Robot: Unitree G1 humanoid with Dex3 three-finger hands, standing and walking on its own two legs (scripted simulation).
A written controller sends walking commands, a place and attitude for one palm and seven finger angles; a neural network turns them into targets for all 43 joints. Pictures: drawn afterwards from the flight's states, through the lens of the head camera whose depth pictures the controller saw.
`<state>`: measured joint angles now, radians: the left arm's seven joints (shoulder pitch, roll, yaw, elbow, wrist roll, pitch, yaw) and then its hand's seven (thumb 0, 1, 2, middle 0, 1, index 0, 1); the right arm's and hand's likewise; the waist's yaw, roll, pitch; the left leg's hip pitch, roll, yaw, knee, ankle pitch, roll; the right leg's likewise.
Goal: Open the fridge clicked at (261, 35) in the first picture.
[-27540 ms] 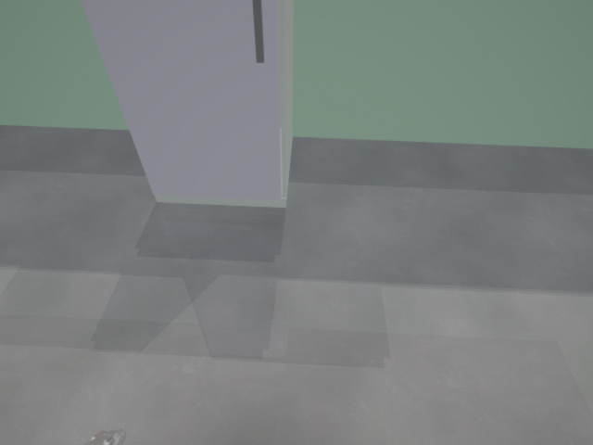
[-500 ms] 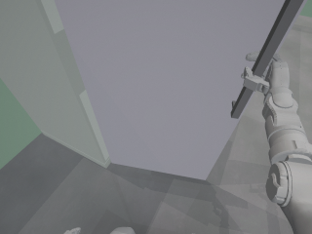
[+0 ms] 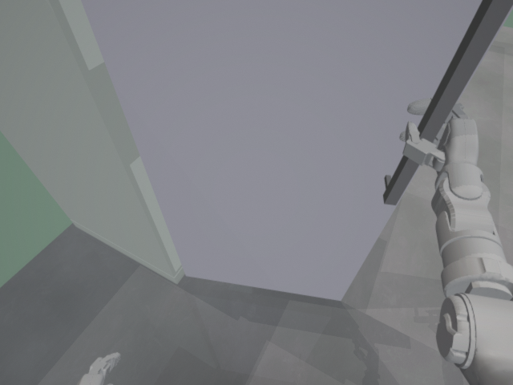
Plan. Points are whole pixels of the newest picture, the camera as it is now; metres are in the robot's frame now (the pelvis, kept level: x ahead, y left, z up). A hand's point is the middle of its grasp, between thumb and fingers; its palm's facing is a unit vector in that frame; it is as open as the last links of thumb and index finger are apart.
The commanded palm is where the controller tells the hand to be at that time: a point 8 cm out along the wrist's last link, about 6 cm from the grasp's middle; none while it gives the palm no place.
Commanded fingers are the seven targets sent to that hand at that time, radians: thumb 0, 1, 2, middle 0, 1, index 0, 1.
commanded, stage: loosen the grip on the handle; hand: right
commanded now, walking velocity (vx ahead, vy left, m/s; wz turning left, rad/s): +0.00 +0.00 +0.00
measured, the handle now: (428, 113) +0.50 -0.21 +0.18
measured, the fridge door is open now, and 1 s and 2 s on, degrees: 71 69 69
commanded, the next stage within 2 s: slip the hand off the handle in 0.64 s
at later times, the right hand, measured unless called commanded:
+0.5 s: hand (409, 151) +0.47 -0.19 +0.13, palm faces +0.20 +0.97 -0.15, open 12.8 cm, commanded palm +0.44 -0.24 +0.14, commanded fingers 0.00 0.55 -0.20 0.28 1.18 0.28 1.18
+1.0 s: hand (439, 146) +0.47 -0.24 +0.14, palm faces +0.23 +0.96 -0.16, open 14.5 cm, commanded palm +0.44 -0.28 +0.14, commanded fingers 0.00 0.55 -0.20 0.25 1.15 0.25 1.15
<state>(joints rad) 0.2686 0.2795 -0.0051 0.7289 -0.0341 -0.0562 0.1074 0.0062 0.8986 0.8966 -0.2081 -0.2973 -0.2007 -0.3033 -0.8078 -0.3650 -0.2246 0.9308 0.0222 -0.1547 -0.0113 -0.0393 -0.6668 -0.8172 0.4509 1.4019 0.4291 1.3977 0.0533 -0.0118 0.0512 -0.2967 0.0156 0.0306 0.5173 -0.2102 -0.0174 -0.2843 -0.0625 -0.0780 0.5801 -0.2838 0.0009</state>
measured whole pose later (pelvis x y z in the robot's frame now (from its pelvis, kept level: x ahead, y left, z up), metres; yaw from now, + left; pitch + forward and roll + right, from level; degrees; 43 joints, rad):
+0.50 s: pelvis +0.01 +0.02 +0.00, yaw -1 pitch +4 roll +0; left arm 0.40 0.28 0.04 0.73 -0.01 -0.09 0.00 0.01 0.90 0.90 -0.21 -0.30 -0.20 -0.30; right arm -0.72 -0.41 -0.31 0.83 0.00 -0.10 0.02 0.00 0.39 -0.28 0.39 1.33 0.39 1.32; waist 0.09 0.02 0.01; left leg -0.35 0.00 0.05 0.50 -0.21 0.01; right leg -0.33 -0.07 -0.06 0.53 -0.26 0.02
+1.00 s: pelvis +0.02 +0.00 +0.00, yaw -1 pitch +5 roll +1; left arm 0.35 0.24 0.01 0.71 -0.01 -0.08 0.01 0.00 0.90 0.90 -0.21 -0.30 -0.20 -0.30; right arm -0.74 -0.46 -0.34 0.91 0.00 -0.17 0.05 -0.01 0.55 -0.20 0.27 1.17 0.28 1.17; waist 0.08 0.01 -0.03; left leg -0.38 0.02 0.04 0.52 -0.23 -0.01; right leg -0.37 -0.05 -0.06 0.57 -0.29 0.00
